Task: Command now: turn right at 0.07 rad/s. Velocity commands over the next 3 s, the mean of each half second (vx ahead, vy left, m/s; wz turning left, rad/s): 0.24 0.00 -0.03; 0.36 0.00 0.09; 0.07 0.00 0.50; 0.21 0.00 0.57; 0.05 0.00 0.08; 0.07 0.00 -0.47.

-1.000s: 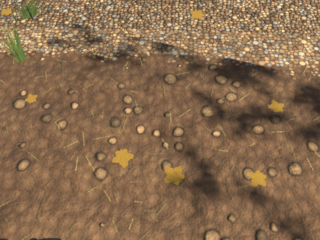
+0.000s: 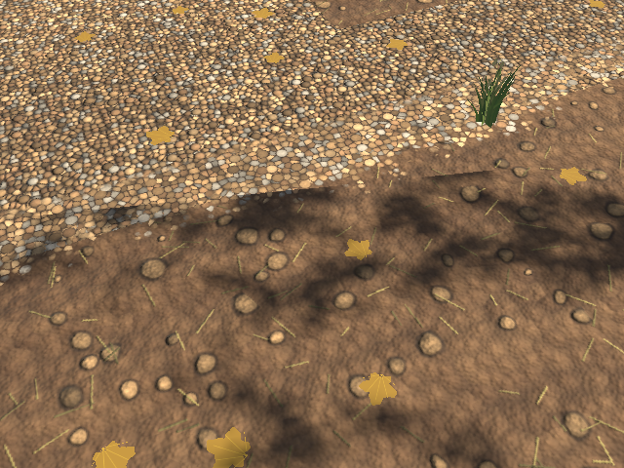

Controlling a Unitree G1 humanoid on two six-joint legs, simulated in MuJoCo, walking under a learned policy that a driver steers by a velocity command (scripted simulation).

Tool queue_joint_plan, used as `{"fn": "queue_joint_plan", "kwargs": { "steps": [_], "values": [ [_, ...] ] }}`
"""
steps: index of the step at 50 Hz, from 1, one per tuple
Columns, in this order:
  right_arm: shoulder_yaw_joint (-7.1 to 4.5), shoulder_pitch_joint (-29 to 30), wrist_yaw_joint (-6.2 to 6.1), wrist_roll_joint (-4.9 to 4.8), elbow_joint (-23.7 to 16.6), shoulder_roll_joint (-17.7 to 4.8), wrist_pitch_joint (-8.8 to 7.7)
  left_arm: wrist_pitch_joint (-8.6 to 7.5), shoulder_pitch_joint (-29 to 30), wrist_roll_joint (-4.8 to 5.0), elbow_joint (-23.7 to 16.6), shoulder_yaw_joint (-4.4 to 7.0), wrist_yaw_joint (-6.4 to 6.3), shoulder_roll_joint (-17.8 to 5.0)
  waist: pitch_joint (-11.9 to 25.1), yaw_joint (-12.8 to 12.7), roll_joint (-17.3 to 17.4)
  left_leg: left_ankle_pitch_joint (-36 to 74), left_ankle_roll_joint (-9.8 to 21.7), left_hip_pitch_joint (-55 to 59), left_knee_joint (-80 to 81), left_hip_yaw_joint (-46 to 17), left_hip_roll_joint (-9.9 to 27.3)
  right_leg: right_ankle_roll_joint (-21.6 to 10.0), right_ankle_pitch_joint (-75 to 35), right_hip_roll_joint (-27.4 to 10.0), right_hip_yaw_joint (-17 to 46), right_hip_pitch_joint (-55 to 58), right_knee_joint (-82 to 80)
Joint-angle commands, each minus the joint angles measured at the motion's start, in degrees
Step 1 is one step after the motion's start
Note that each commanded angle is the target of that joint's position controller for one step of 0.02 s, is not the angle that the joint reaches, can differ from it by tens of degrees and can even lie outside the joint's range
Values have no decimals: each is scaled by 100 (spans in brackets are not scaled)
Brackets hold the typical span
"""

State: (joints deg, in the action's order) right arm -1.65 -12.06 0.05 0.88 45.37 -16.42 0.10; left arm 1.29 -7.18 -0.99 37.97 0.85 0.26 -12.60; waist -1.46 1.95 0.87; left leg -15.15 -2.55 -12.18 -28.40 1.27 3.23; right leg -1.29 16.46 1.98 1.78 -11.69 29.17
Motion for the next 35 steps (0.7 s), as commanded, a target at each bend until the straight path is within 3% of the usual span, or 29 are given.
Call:
{"fn": "queue_joint_plan", "kwargs": {
  "steps": [1,3,5,7,8,10,12,14,15,16,17,18,19,20,21,23,25,28,31,35],
  "values": [
    [-146,78,-26,2,-248,-605,-97,-76,69,9,-288,223,-21,-815,155,-104,-220,870,34,77,350,-171,108,-307,-1076,-652,712,-13,-650],
    [-141,30,-51,-4,-177,-594,-105,-75,67,12,-235,214,-28,-779,206,-92,-176,871,13,140,359,-155,104,-306,-1148,-628,688,11,-637],
    [-134,-25,-90,-36,-107,-545,-93,-45,-41,37,-147,244,-57,-859,294,-139,-317,-93,36,42,86,141,-133,-405,342,-580,747,19,-819],
    [-143,92,-116,-111,-177,-512,-135,-26,-312,90,-56,335,-67,-1142,-118,-303,-738,-880,140,-675,-605,373,-360,-758,2411,-989,1490,-174,-1403],
    [-150,221,-115,-154,-269,-510,-189,-55,-450,125,7,363,-70,-1244,-379,-367,-921,-1010,237,-1059,-900,324,-360,-965,2849,-1291,1967,-216,-1679],
    [-170,290,-67,-227,-372,-521,-344,-177,-594,181,110,366,-84,-1220,-546,-365,-1129,-1238,496,-1457,-1329,-24,-140,-1183,2676,-1670,2497,-143,-1825],
    [-167,95,37,-281,-323,-474,-482,-256,-449,243,117,348,-74,-1131,-441,-201,-1064,-1294,747,-1289,-917,-102,-30,-1125,2164,-1682,2300,-10,-1687],
    [-210,-687,104,-226,72,-473,-566,-241,25,268,21,321,-57,-1041,-150,243,-731,-41,806,442,113,149,-275,-775,1422,-1134,1431,-825,-1194],
    [-274,-1205,98,-174,259,-636,-570,-270,156,198,-36,246,-49,-782,5,415,-356,-34,836,1217,292,-322,-5,-513,969,-756,904,-1372,-371],
    [-417,-1713,96,-156,329,-1228,-598,-349,279,161,-264,151,-45,-418,73,460,1150,-1134,1339,1798,1204,-2282,1092,-24,892,69,-142,-2358,1434],
    [-430,-1850,144,-105,259,-1316,-641,-459,335,242,-371,250,-82,-819,-56,571,1447,-1398,2004,1950,1856,-3991,1990,55,1789,143,126,-3238,2742],
    [-324,-1496,107,-97,147,-976,-666,-541,90,333,-259,326,-65,-1013,-291,317,773,-1429,1988,1934,1790,-3750,1978,-50,1466,-191,475,-3634,3404],
    [-279,-1282,81,-108,51,-800,-672,-590,-91,344,-123,315,-23,-977,-338,196,535,-1274,1773,1985,1752,-3164,1685,-145,889,-379,442,-3762,3536],
    [-275,-1150,74,-112,21,-811,-658,-625,-93,301,-80,319,-3,-930,-362,139,387,-955,1610,2019,1816,-2771,1548,-201,402,-539,349,-3910,3466],
    [-209,-1113,80,-96,2,-657,-631,-631,-12,236,-52,348,19,-938,-361,140,264,-243,1432,2011,1874,-2325,1354,-223,4,-673,309,-3847,3315],
    [-153,-1210,87,-83,37,-540,-577,-617,17,210,-37,325,116,-789,-261,120,483,1263,1319,1815,1903,-1569,1060,-107,-452,-703,47,-3479,2988],
    [-156,-1326,51,-98,80,-591,-522,-590,227,183,-106,283,155,-626,-208,164,406,2048,1303,1701,1938,-1071,888,57,-806,-649,-168,-3345,2512],
    [-162,-1391,-28,-97,113,-701,-465,-612,813,202,-306,180,197,-424,-391,299,407,2088,1231,1229,2131,-599,684,183,-1589,-526,-362,-2862,1299],
    [-182,-1618,-65,-127,229,-799,-454,-649,1285,242,-455,164,263,-467,-610,402,473,1790,1268,1098,2298,-522,804,153,-2056,-388,-440,-2455,532],
    [-244,-1590,-74,-201,328,-881,-401,-713,1402,244,-546,214,345,-674,-599,161,497,2838,1158,1741,1885,-477,1124,-177,-1711,-307,-342,-2292,46]
  ]
}}
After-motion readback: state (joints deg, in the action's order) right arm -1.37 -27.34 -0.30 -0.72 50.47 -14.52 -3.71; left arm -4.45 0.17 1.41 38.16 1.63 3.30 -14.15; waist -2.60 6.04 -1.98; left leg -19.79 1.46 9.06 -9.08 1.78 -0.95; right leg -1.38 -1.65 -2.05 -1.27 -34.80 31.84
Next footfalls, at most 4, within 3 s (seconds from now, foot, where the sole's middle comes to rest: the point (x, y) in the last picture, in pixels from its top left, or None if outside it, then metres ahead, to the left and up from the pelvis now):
0.78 right None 0.43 -0.09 -0.77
1.28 left None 0.47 0.15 -0.77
1.70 right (358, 455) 0.54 -0.07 -0.77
2.10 left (211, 459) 0.55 0.24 -0.77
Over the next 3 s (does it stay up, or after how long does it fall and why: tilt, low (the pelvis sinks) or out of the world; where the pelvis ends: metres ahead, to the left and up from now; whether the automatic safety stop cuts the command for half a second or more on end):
stays up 0.60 0.12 0.00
